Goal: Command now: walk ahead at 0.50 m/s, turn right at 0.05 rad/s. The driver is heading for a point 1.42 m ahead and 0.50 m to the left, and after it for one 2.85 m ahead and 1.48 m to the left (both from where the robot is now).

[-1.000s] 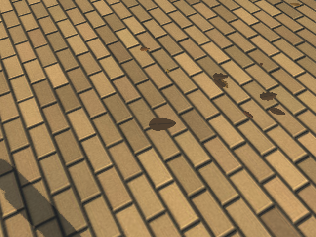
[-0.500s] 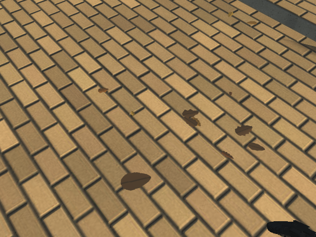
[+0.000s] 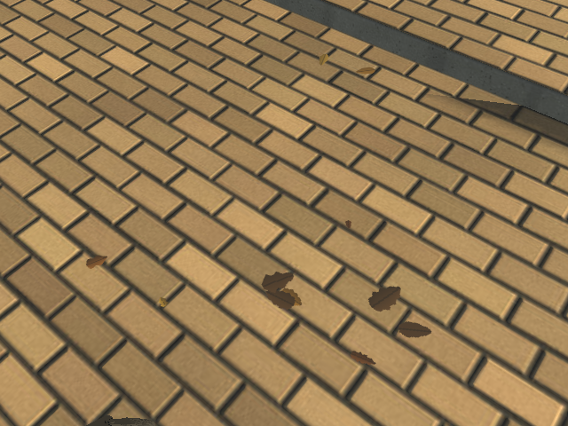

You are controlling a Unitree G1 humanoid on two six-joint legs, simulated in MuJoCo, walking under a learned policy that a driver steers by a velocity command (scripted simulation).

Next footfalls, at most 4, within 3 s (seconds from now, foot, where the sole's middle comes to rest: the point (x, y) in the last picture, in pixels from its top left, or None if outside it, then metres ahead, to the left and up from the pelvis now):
0.52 left None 0.41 0.10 -0.76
1.04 right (267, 311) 0.76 0.05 -0.76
1.54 left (145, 296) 0.83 0.37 -0.76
2.08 right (141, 197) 1.18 0.41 -0.76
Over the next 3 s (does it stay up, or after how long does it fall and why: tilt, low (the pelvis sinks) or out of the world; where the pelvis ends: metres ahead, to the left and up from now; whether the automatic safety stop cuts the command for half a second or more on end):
stays up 1.44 0.60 0.02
